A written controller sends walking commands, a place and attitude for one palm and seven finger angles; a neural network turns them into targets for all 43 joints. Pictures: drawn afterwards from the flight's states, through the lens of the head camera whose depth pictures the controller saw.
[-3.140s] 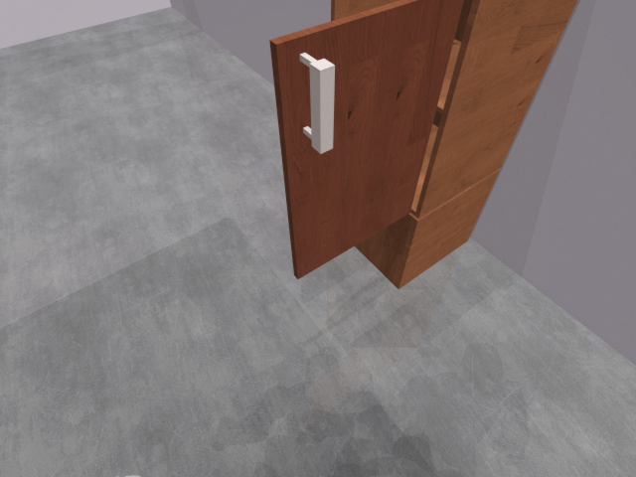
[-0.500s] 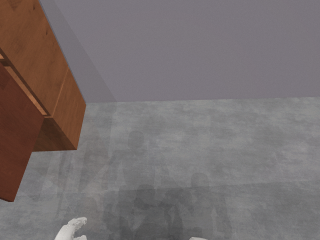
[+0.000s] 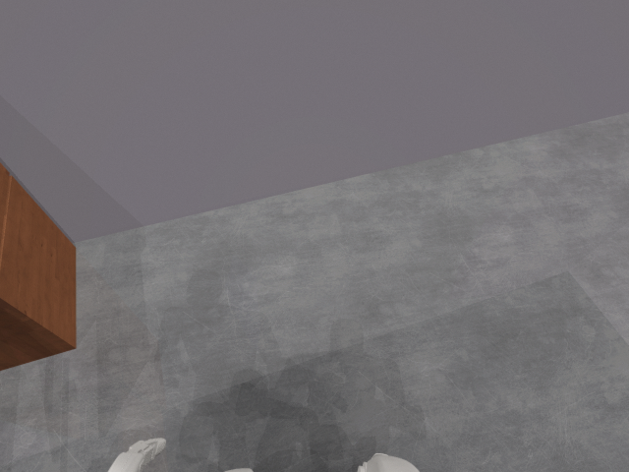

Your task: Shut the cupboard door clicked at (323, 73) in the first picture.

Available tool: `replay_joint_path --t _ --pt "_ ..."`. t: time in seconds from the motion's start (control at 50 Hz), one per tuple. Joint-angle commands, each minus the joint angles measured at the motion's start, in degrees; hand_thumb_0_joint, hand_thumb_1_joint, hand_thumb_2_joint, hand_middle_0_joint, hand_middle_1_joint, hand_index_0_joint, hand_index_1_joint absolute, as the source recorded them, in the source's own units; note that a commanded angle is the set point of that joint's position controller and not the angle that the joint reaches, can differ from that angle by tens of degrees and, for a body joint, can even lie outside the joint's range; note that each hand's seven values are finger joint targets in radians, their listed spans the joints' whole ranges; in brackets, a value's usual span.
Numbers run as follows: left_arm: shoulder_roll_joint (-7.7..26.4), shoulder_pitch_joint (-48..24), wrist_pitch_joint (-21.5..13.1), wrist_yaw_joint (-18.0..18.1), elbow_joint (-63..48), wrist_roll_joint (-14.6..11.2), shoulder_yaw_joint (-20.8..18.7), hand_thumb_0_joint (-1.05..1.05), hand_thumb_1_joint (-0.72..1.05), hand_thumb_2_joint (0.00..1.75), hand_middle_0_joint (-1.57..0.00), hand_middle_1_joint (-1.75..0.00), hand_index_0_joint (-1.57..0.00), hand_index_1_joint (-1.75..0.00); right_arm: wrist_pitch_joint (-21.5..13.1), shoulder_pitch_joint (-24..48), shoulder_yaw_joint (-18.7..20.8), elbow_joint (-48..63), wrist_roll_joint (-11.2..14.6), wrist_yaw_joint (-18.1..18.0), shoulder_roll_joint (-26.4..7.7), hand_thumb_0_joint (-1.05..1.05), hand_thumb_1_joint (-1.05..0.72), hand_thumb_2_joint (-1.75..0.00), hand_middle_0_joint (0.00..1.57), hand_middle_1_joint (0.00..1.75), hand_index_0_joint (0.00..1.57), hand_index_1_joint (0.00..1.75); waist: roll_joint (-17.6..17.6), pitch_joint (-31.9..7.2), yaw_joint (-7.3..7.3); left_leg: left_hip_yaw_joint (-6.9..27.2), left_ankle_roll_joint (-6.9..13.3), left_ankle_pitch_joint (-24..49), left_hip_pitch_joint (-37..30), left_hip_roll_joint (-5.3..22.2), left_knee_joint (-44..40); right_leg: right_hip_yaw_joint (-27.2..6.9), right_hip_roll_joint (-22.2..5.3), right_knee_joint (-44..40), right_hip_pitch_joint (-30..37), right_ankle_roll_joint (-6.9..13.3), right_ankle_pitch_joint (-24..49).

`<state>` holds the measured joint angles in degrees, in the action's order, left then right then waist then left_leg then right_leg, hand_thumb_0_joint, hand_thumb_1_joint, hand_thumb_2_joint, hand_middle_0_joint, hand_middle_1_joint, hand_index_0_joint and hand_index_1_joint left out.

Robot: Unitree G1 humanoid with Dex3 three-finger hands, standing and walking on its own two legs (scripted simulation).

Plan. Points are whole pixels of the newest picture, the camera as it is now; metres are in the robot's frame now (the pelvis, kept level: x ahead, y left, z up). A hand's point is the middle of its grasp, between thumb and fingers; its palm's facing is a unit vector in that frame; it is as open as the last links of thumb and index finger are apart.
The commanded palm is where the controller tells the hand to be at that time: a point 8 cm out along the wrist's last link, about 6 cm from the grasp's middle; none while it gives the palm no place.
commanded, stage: walk around to get in front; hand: left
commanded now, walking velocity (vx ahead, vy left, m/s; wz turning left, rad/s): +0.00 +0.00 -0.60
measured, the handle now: out of the picture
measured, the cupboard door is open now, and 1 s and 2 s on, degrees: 89 89 89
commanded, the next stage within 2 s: none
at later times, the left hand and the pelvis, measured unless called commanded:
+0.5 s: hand (212, 431) +0.18 +0.16 -0.17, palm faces -0.29 -0.94 -0.19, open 7.4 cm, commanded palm none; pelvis +0.03 +0.00 +0.00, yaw -18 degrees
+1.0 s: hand (261, 396) +0.24 +0.10 -0.18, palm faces -0.56 -0.80 -0.20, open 7.4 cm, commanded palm none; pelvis +0.05 -0.02 -0.01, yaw -36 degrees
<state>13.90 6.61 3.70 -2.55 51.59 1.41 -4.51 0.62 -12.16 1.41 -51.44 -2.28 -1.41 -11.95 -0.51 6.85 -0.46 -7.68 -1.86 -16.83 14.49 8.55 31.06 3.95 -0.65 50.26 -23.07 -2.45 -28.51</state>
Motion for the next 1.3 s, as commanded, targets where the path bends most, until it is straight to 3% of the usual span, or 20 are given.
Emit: replay_joint_path --t 0.0,0.02,0.06,0.28,0.3,0.34,0.44,0.58,0.62,0.64,0.84,0.86,0.9,0.96,1.02,1.14,1.16,1.2,1.24,1.28 --pt "4.14 2.12 -1.74 0.23 -3.97 -0.34 -0.92 0.00 0.90 0.90 -0.20 -0.30 -0.20 -0.30 -0.34 -2.53 4.35 2.77 0.63 -0.48 -13.64 0.00 -0.90 -0.90 0.20 0.30 0.20 0.30 -10.62 -8.94 0.79 2.83 4.36 23.14 -3.55 10.79 -1.99 3.07 1.03 -17.65 9.84 1.50 10.63" --pt "6.42 5.80 -2.07 0.57 -2.92 -0.14 -1.49 0.00 0.90 0.90 -0.20 -0.30 -0.20 -0.30 -0.10 -0.89 4.35 3.54 1.02 -0.28 -12.84 0.00 -0.90 -0.90 0.20 0.30 0.20 0.30 -6.15 -9.17 -1.35 1.15 1.75 15.92 1.66 8.77 3.99 -0.19 -1.34 -25.09 16.78 2.92 18.54" --pt "16.55 11.52 -2.86 2.25 -1.36 -0.16 -3.25 0.00 0.90 0.90 -0.20 -0.30 -0.20 -0.30 0.63 3.94 2.82 7.49 1.89 0.01 -6.93 0.00 -0.90 -0.90 0.20 0.30 0.20 0.30 17.52 -9.36 -5.55 0.70 -2.86 -22.49 19.39 -3.31 27.80 -28.39 -23.89 -32.62 21.92 14.88 40.51" --pt "10.97 0.23 -2.04 2.87 -3.39 -0.22 -2.18 0.00 0.90 0.90 -0.20 -0.30 -0.20 -0.30 0.08 -2.64 2.77 2.63 2.16 -0.39 -5.91 0.00 -0.90 -0.90 0.20 0.30 0.20 0.30 10.12 -9.69 2.69 3.64 -2.11 0.85 -0.78 -7.03 1.05 -20.43 -8.88 -23.84 7.07 8.89 32.54" --pt "9.08 -0.24 -1.77 2.71 -4.06 -0.62 -1.84 0.00 0.90 0.90 -0.20 -0.30 -0.20 -0.30 -0.46 -4.94 3.06 2.01 1.93 -0.77 -8.15 0.00 -0.90 -0.90 0.20 0.30 0.20 0.30 5.12 -10.27 3.73 6.90 -0.75 3.60 -7.81 -3.47 -6.83 -18.76 -5.94 -20.26 1.17 6.18 26.28" --pt "5.41 0.81 -1.63 1.84 -6.37 -0.87 -0.72 0.00 0.90 0.90 -0.20 -0.30 -0.20 -0.30 -1.15 -7.51 4.43 3.02 0.60 -1.23 -16.81 0.00 -0.90 -0.90 0.20 0.30 0.20 0.30 -16.28 -11.61 4.11 30.50 10.99 11.16 -10.51 21.20 -15.61 -5.51 2.78 5.59 -9.00 0.55 -7.80" --pt "3.37 -1.42 -1.18 0.15 -4.81 -0.30 -0.91 0.00 0.90 0.90 -0.20 -0.30 -0.20 -0.30 -1.44 -2.20 3.31 3.74 0.08 -1.50 -12.03 0.00 -0.90 -0.90 0.20 0.30 0.20 0.30 -11.87 -9.29 1.59 9.36 8.74 34.51 -9.37 11.37 -8.03 -2.17 -1.39 8.75 -6.87 -0.86 -1.99" --pt "4.98 2.96 -1.96 0.40 -3.55 -0.30 -0.95 0.00 0.90 0.90 -0.20 -0.30 -0.20 -0.30 -0.33 -2.94 4.38 2.68 0.87 -0.38 -13.56 0.00 -0.90 -0.90 0.20 0.30 0.20 0.30 -9.84 -9.57 0.15 2.01 2.94 22.94 -2.64 9.75 0.82 2.53 0.67 -22.83 13.68 2.22 15.33" --pt "15.27 9.89 -2.92 2.02 -1.40 0.39 -3.12 0.00 0.90 0.90 -0.20 -0.30 -0.20 -0.30 0.00 2.17 2.89 6.93 1.81 0.17 -6.68 0.00 -0.90 -0.90 0.20 0.30 0.20 0.30 19.16 -9.44 -3.94 -3.62 -3.39 -18.54 20.23 -2.93 22.51 -25.81 -21.90 -31.22 26.91 12.25 43.31" --pt "16.28 11.47 -2.75 2.54 -1.16 -0.52 -3.10 0.00 0.90 0.90 -0.20 -0.30 -0.20 -0.30 0.69 2.75 2.51 7.28 1.82 -0.18 -7.80 0.00 -0.90 -0.90 0.20 0.30 0.20 0.30 14.12 -9.67 -5.57 4.06 -2.73 -20.60 19.48 -2.42 29.26 -26.30 -24.13 -30.84 22.51 16.22 43.30" --pt "10.97 0.06 -2.27 2.99 -3.29 0.06 -2.31 0.00 0.90 0.90 -0.20 -0.30 -0.20 -0.30 0.34 -2.11 2.76 3.08 2.06 -0.21 -5.38 0.00 -0.90 -0.90 0.20 0.30 0.20 0.30 9.38 -9.29 2.37 3.87 -2.63 -1.51 1.34 -6.46 4.32 -20.43 -10.12 -24.75 7.67 10.16 32.23" --pt "10.02 -0.97 -2.04 2.83 -3.77 -0.33 -2.10 0.00 0.90 0.90 -0.20 -0.30 -0.20 -0.30 -0.17 -5.08 2.82 2.07 1.96 -0.47 -6.56 0.00 -0.90 -0.90 0.20 0.30 0.20 0.30 7.58 -10.26 3.83 4.08 -1.97 3.69 -5.23 -5.57 -3.65 -18.98 -8.01 -22.09 3.78 7.61 28.51" --pt "4.28 1.46 -1.51 1.98 -5.98 -1.16 -0.81 0.00 0.90 0.90 -0.20 -0.30 -0.20 -0.30 -1.24 -8.41 4.40 2.39 0.44 -1.05 -16.63 0.00 -0.90 -0.90 0.20 0.30 0.20 0.30 -19.56 -12.20 3.95 29.60 8.96 13.16 -12.49 19.66 -15.66 -4.82 3.73 2.43 -9.79 0.38 -7.21" --pt "5.38 -0.84 -1.82 0.92 -5.13 0.14 -1.67 0.00 0.90 0.90 -0.20 -0.30 -0.20 -0.30 -1.79 -4.11 3.54 3.87 0.00 -1.06 -13.62 0.00 -0.90 -0.90 0.20 0.30 0.20 0.30 -10.13 -8.38 2.11 20.98 11.08 22.27 -5.65 16.39 -12.49 -5.82 -1.04 18.47 -10.79 0.09 -3.13" --pt "3.07 -1.25 -1.16 0.19 -4.95 -0.33 -0.88 0.00 0.90 0.90 -0.20 -0.30 -0.20 -0.30 -1.40 -3.44 3.12 3.59 0.01 -1.28 -11.58 0.00 -0.90 -0.90 0.20 0.30 0.20 0.30 -11.41 -9.00 1.73 7.55 8.05 33.44 -8.77 11.32 -8.51 -1.69 -1.55 8.36 -6.89 -0.74 -0.76" --pt "3.69 2.50 -1.79 0.12 -4.04 -0.20 -0.88 0.00 0.90 0.90 -0.20 -0.30 -0.20 -0.30 -0.26 -3.15 4.33 2.86 0.49 -0.18 -13.25 0.00 -0.90 -0.90 0.20 0.30 0.20 0.30 -11.12 -8.77 0.92 0.99 4.14 18.71 -3.55 11.29 -2.79 3.61 0.83 -16.20 8.65 1.41 9.36" --pt "5.72 6.49 -1.98 0.26 -2.70 -0.07 -1.58 0.00 0.90 0.90 -0.20 -0.30 -0.20 -0.30 0.02 -1.53 4.23 3.40 0.71 -0.03 -12.45 0.00 -0.90 -0.90 0.20 0.30 0.20 0.30 -6.91 -9.32 -1.41 -0.42 1.72 6.55 3.21 9.37 2.69 1.48 -0.69 -23.53 17.07 2.62 12.58" --pt "16.37 13.82 -2.80 1.71 -0.62 -0.18 -3.70 0.00 0.90 0.90 -0.20 -0.30 -0.20 -0.30 0.56 6.15 2.61 8.24 1.35 0.72 -7.12 0.00 -0.90 -0.90 0.20 0.30 0.20 0.30 21.62 -6.93 -7.73 -0.07 -2.69 -24.28 25.97 -3.21 28.98 -33.28 -22.97 -38.57 23.49 14.16 7.59" --pt "13.16 9.54 -3.27 2.69 -1.66 -0.18 -3.39 0.00 0.90 0.90 -0.20 -0.30 -0.20 -0.30 0.26 7.92 3.28 8.02 1.39 1.10 -8.67 0.00 -0.90 -0.90 0.20 0.30 0.20 0.30 16.47 -5.95 -4.74 7.38 -2.03 -14.18 27.83 -1.58 35.57 -33.83 -18.75 -39.30 18.85 15.55 -6.22" --pt "9.81 6.01 -4.20 2.74 -2.09 -0.12 -2.26 0.00 0.90 0.90 -0.20 -0.30 -0.20 -0.30 -0.25 6.89 3.38 6.22 0.98 1.51 -8.44 0.00 -0.90 -0.90 0.20 0.30 0.20 0.30 13.23 -5.42 -1.80 7.09 -2.85 -7.70 23.07 -1.06 31.64 -23.95 -14.59 -36.60 15.24 13.05 7.31"
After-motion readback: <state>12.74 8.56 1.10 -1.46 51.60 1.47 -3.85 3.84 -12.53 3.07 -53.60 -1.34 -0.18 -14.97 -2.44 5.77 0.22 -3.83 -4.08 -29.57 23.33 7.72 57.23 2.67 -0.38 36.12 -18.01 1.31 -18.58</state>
